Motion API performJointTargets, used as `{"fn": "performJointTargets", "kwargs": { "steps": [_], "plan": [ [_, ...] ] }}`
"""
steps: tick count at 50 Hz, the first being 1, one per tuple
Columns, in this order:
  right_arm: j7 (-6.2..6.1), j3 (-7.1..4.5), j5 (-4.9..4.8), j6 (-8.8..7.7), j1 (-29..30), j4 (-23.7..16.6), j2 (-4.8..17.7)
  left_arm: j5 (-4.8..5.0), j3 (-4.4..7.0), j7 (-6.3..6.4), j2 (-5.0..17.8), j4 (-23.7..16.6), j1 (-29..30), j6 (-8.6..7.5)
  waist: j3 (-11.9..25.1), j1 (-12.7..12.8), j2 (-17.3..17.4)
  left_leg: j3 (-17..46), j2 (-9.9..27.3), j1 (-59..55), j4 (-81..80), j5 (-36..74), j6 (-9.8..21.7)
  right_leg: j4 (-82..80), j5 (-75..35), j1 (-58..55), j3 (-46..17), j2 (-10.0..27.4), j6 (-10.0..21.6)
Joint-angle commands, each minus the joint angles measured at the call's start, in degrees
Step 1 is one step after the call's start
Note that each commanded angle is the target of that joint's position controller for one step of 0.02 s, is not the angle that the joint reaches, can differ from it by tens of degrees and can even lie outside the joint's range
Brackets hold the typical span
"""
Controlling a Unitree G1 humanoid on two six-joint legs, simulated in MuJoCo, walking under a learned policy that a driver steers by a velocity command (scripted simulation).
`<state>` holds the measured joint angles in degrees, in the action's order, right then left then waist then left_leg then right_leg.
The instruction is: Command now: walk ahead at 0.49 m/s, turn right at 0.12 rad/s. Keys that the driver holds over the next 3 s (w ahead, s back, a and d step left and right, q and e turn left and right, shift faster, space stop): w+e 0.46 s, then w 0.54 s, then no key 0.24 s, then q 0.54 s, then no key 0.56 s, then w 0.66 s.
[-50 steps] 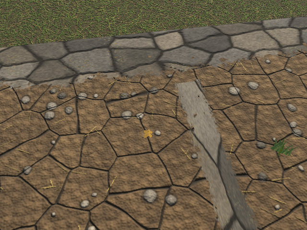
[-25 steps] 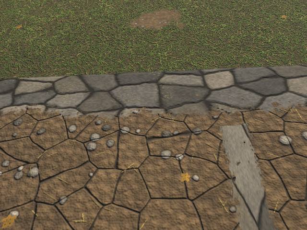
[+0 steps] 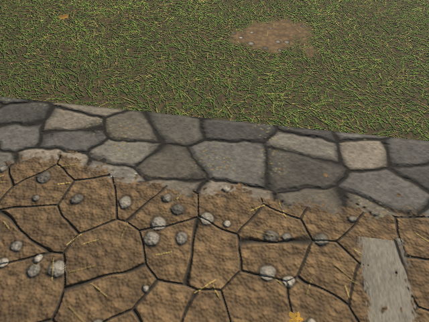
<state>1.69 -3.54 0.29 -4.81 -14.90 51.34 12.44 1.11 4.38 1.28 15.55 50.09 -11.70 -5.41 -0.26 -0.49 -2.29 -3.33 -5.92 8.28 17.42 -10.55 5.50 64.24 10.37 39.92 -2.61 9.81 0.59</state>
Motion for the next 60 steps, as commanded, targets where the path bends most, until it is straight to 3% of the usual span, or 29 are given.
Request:
{"fn": "performJointTargets", "kwargs": {
  "steps": [1,5,9,12,14,15,16,17,18,19,20,21,23,25,30,35,38,40,41,42,43,44,45,46,47,50,54,57,60],
  "plan": [
    [-0.99,-1.37,0.32,-1.35,0.5,-2.0,7.4,-0.22,0.41,-0.11,2.6,-2.2,-1.5,0.51,-1.9,0.9,4.7,5.4,15.6,2.3,-8.8,22.1,7.3,-7.6,-9.8,1.7,-1.3,0.1,-0.2],
    [-1.68,-1.28,0.13,-1.56,-1.0,-1.1,8.8,0.09,-0.64,-1.59,1.2,-4.6,6.0,-0.17,-3.4,-2.1,4.3,1.3,16.0,-1.6,-10.7,19.2,4.6,-22.8,-20.1,0.2,0.8,-3.1,1.6],
    [-2.18,-1.34,-0.31,-0.42,-4.1,0.7,9.2,0.20,-1.32,-3.40,0.9,-7.8,11.1,-0.29,-4.8,-3.8,3.8,-0.7,19.3,-12.8,-7.6,23.9,4.0,-28.5,-16.3,4.7,2.1,-4.6,3.1],
    [-2.83,-1.74,-0.47,1.05,-2.2,-0.1,11.2,0.16,-0.78,-4.79,2.6,-9.7,10.0,-0.15,-2.0,-1.3,5.8,-3.2,20.5,-16.9,0.4,44.2,2.3,-29.4,-7.1,-0.3,6.4,-8.0,5.4],
    [-3.43,-2.02,-0.35,2.03,-0.7,-1.0,12.9,0.12,0.98,-4.89,6.1,-8.7,0.7,0.38,4.2,4.1,8.0,-5.0,19.6,-15.5,14.9,59.3,0.8,-29.4,-2.4,-14.1,9.3,-12.5,8.0],
    [-3.69,-1.79,-0.51,2.13,0.2,-1.7,12.9,0.10,2.75,-4.31,9.6,-6.8,-8.5,0.56,8.7,9.0,6.1,-6.2,17.1,-7.8,28.7,53.0,-1.2,-33.2,-6.0,-29.0,6.3,-12.7,10.4],
    [-3.15,-0.10,0.60,0.97,-4.4,-3.8,7.8,-0.34,4.60,-3.20,16.1,-6.3,-15.2,0.97,16.8,8.0,-5.8,-6.4,10.1,14.0,51.8,23.6,-4.6,-33.5,-4.8,-51.8,-17.3,1.3,18.6],
    [-1.76,1.41,0.75,-1.46,-5.9,-4.6,4.7,0.00,3.72,-3.35,14.9,-7.0,-14.2,0.58,23.8,5.3,-11.0,5.0,0.1,30.6,65.2,-21.2,-5.7,-44.0,0.4,-64.0,-45.7,10.4,26.4],
    [-0.73,0.02,-1.42,-3.51,0.2,-6.1,9.7,-0.55,2.68,-3.13,10.9,-7.3,-13.7,0.60,20.1,7.7,-6.5,11.4,4.4,36.7,66.9,-18.5,-3.6,-46.0,3.8,-62.4,-40.5,8.2,22.2],
    [-0.50,0.17,-2.51,-4.36,4.0,-7.5,10.1,-0.50,2.04,-2.88,8.4,-8.1,-10.0,0.56,12.4,6.4,-2.1,10.4,7.2,37.9,63.0,-13.7,-2.6,-46.6,1.8,-53.9,-31.8,6.2,19.5],
    [-0.86,0.08,-1.68,-4.45,5.1,-7.5,9.5,-0.41,1.53,-2.97,7.2,-9.3,-5.8,0.58,6.9,3.5,3.8,9.3,9.5,35.5,57.1,-10.7,-2.7,-47.7,-3.8,-43.6,-25.5,3.8,17.9],
    [-1.31,-0.58,-0.67,-3.77,4.6,-7.2,10.1,-0.75,0.93,-2.89,5.5,-10.5,-2.8,0.55,4.7,1.4,4.5,9.0,11.3,31.2,52.5,-8.8,-3.3,-49.1,-8.3,-36.6,-21.2,1.9,16.9],
    [-1.62,-0.82,0.15,-2.04,2.4,-7.5,9.2,-0.93,0.89,-2.62,5.9,-11.7,-1.0,0.57,3.3,-1.0,2.2,8.3,12.2,26.8,47.8,-7.1,-5.1,-51.4,-12.1,-29.1,-18.1,-0.4,17.1],
    [-2.05,-0.59,0.56,-0.95,2.7,-7.9,7.9,-0.85,1.07,-2.03,7.0,-11.7,-1.9,0.27,2.7,-1.2,0.7,6.7,12.2,26.3,42.5,-2.8,-7.2,-52.4,-16.9,-25.7,-13.4,-1.5,17.0],
    [-1.94,0.35,0.34,-1.09,12.3,-10.5,5.6,-0.33,1.05,-1.12,7.5,-9.8,-6.8,0.44,1.3,3.3,-1.9,4.9,10.0,23.5,20.9,16.4,-8.1,-51.9,-13.0,-25.3,-7.2,-5.0,12.5],
    [-0.62,0.16,-0.49,-2.16,18.8,-13.2,7.4,-0.22,1.12,-1.23,8.1,-7.7,-10.4,0.78,-1.0,6.0,-2.6,5.5,8.8,26.6,13.2,14.9,-5.8,-48.4,-9.5,-34.2,-12.2,-0.2,12.3],
    [0.17,-0.23,-0.52,-3.04,17.2,-13.6,8.6,-0.41,1.39,-0.77,8.9,-7.3,-10.6,1.62,-0.8,4.4,-3.8,4.8,7.8,25.1,10.6,7.7,-3.3,-44.8,-15.7,-39.7,-14.9,2.2,11.2],
    [-0.08,-1.58,-0.26,-3.40,7.5,-10.9,11.0,-0.44,1.06,-0.65,8.3,-7.9,-8.3,2.07,4.5,-0.9,-3.7,2.8,5.8,10.7,8.0,8.2,-0.5,-35.3,-30.4,-38.6,-12.0,-1.4,9.0],
    [-0.42,-2.48,0.38,-3.49,-2.3,-9.3,14.0,-1.01,0.09,-0.71,6.3,-9.2,-7.2,1.96,12.3,-5.3,-0.8,9.8,12.8,-5.0,10.3,10.6,3.4,-21.7,-26.0,-31.0,-9.0,-4.7,6.9],
    [-0.62,-4.03,0.72,-2.83,-10.5,-7.7,18.8,-0.43,-1.05,-0.88,2.6,-9.3,-14.7,1.00,21.0,-4.8,13.3,32.2,25.0,-28.1,9.1,3.0,12.5,0.0,-3.9,-9.2,-3.2,-13.5,1.9],
    [-0.18,-3.05,-0.82,-2.35,-12.1,-6.4,14.9,0.03,-1.16,-1.03,4.0,-9.2,-14.3,0.25,21.1,-5.5,18.0,46.0,28.3,-30.5,1.1,-8.3,13.8,7.7,22.3,1.6,-6.5,-14.6,1.5],
    [-0.33,-2.05,-1.39,-2.00,-8.1,-7.1,11.7,0.97,-0.14,-1.32,8.1,-10.1,-9.2,-0.07,11.7,-5.6,12.0,40.2,26.8,-23.4,-0.2,-15.2,10.9,11.5,18.9,6.5,-7.2,-10.9,1.9],
    [-0.47,-1.46,-0.94,-1.47,-3.8,-8.2,10.5,0.65,-0.27,-1.36,8.0,-11.3,-4.9,-0.09,6.3,-4.4,7.0,33.1,24.7,-15.1,-1.4,-13.2,8.9,10.1,13.7,6.2,-4.4,-7.8,2.0],
    [-0.29,-0.86,-0.42,-1.23,-0.8,-8.6,9.1,-0.32,-0.17,-1.37,7.4,-11.8,-2.7,-0.04,2.0,-2.9,4.9,28.2,22.2,-7.5,-3.6,-8.4,8.4,6.0,10.1,4.7,-3.1,-6.0,1.9],
    [-0.19,-0.38,0.10,-1.41,0.9,-8.9,8.1,-0.79,0.12,-1.29,6.9,-11.8,-3.2,0.25,0.8,-1.0,6.0,24.8,20.3,-2.9,-5.1,-3.6,7.7,2.9,7.5,1.6,-3.0,-4.2,1.7],
    [-0.12,-0.59,-0.23,-1.91,0.9,-7.9,9.1,-0.77,-0.31,-1.09,4.4,-11.2,-5.6,1.14,0.9,0.8,7.6,17.8,17.9,1.7,-7.9,7.1,8.4,-1.8,4.0,-1.6,-1.2,-3.0,0.3],
    [-1.11,-0.85,-0.29,-1.16,0.2,-6.4,10.7,-1.51,-1.12,-0.72,2.2,-12.8,-0.5,0.82,0.8,0.5,6.1,7.2,14.8,2.8,-5.2,36.4,6.4,-16.9,-5.9,-4.8,1.6,-4.5,-1.6],
    [-1.69,-0.70,-0.81,-0.23,-3.4,-4.8,11.3,-1.17,-1.45,-1.43,1.2,-13.6,4.7,0.45,2.1,-2.2,6.7,4.9,13.6,0.9,-3.8,35.6,4.6,-27.5,-16.1,-9.8,3.1,-7.3,-1.3],
    [-1.99,-0.60,-1.03,0.92,-4.4,-3.7,11.5,-1.25,-1.04,-2.28,2.4,-14.7,7.2,0.23,2.4,-2.6,7.4,7.1,15.8,-3.8,0.0,33.0,4.1,-32.6,-14.9,-10.8,1.8,-8.3,0.0]
  ]
}}
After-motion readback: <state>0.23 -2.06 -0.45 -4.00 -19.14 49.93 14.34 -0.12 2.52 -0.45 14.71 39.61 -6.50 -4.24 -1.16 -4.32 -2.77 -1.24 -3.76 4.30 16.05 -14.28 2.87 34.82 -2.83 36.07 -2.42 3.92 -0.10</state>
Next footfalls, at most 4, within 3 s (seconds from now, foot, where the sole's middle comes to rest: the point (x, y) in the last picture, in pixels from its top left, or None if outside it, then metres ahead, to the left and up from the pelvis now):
0.30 right None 0.35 -0.15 -0.78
0.82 left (230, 270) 0.67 -0.03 -0.78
1.28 right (309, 228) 0.83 -0.33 -0.78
1.68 left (236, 231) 0.82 -0.06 -0.78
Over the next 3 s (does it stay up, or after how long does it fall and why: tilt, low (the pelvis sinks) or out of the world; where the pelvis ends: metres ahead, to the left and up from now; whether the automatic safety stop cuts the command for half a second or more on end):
stays up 0.99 -0.18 -0.02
